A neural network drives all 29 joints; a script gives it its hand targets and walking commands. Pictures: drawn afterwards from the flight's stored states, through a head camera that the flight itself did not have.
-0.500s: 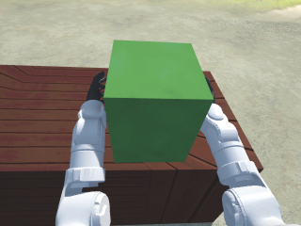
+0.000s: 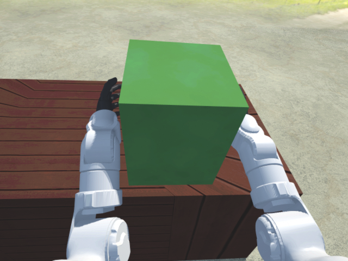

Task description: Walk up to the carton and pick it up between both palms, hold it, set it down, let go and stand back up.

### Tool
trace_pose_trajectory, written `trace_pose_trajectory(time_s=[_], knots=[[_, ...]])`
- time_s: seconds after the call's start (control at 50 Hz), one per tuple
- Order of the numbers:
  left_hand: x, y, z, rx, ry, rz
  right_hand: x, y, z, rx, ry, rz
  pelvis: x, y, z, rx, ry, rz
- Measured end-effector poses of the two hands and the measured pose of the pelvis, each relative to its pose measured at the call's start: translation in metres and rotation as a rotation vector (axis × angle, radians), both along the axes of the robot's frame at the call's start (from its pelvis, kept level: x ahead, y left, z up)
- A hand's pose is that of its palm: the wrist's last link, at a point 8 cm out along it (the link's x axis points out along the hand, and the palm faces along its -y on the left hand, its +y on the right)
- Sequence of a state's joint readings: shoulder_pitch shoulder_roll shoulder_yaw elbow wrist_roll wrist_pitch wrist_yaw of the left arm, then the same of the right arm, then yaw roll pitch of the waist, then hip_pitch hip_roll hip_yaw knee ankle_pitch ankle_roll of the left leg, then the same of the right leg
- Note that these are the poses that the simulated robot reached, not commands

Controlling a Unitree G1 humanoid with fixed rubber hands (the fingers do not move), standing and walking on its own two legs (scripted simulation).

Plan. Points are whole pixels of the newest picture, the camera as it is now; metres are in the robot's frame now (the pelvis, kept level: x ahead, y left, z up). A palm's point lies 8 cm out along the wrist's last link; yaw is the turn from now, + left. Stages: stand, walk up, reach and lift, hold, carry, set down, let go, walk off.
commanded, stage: hold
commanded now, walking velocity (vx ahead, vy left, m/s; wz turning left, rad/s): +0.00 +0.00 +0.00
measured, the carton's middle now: (173, 116) +0.38 +0.00 +0.18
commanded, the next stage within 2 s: none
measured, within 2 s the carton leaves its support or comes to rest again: neither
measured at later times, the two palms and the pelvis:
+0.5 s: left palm (107, 114) +0.36 +0.15 +0.19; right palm (237, 115) +0.37 -0.14 +0.19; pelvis +0.01 +0.00 +0.00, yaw +0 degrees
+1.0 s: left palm (108, 113) +0.37 +0.15 +0.19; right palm (238, 115) +0.37 -0.14 +0.19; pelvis +0.01 +0.00 +0.00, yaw +0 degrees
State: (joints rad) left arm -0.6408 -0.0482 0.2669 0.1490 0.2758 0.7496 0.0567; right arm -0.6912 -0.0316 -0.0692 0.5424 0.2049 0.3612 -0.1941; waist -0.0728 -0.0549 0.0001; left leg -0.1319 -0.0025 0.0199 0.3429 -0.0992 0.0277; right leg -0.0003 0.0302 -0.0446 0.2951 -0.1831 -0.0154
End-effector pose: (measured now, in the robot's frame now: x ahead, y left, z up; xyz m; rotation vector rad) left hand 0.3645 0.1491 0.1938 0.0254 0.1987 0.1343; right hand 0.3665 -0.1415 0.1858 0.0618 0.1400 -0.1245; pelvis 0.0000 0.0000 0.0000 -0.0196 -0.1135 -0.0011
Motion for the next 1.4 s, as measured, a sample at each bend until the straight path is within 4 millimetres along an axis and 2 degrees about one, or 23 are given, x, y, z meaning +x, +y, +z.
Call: trace_pose_trajectory(time_s=[0.5,1.12,1.4], knots=[[-0.0017,-0.0004,-0.0028,-0.002,-0.012,-0.003,0.0001,-0.0007,0.0003,-0.002,-0.012,0.003,0.0085,-0.0014,0.0000,0.001,-0.014,0.001],[0.0024,-0.0018,-0.0051,-0.007,0.002,-0.011,0.0021,-0.0023,-0.0028,-0.001,0.003,-0.004,0.0092,-0.0028,0.0003,0.005,-0.008,-0.003],[-0.0030,0.0000,-0.0040,-0.001,-0.011,-0.005,-0.0013,-0.0005,-0.0028,0.007,-0.010,0.003,0.0067,-0.0028,0.0002,0.002,-0.006,-0.001]])
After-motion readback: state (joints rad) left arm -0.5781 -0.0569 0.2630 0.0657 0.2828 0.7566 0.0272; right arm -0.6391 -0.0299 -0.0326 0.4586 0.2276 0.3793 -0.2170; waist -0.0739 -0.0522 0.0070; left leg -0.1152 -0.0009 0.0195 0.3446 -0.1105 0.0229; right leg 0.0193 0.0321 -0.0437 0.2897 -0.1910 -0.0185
